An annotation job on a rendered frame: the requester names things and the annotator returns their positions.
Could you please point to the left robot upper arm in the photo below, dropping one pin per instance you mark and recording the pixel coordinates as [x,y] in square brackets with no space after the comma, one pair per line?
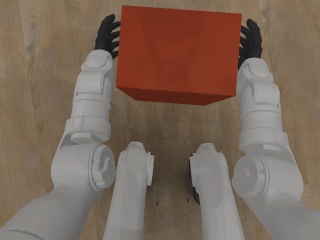
[79,173]

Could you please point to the carton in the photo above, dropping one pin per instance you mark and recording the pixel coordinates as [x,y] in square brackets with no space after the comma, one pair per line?
[178,56]

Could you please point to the robot right thigh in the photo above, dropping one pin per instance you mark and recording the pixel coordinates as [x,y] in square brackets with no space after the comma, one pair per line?
[219,214]

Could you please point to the left robot hand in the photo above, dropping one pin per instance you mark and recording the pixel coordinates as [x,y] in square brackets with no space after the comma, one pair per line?
[105,36]

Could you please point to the robot left shin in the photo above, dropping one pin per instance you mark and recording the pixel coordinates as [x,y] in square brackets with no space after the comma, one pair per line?
[123,155]

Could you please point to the right robot hand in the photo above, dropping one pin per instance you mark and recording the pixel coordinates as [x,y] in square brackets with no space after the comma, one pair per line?
[251,44]

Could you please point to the left robot forearm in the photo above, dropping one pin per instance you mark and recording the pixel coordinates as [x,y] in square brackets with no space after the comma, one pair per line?
[89,121]

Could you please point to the right robot forearm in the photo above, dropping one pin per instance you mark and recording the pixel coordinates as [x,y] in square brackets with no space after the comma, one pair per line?
[260,112]

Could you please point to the right robot upper arm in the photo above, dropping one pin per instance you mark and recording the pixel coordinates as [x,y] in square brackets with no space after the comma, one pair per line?
[272,188]

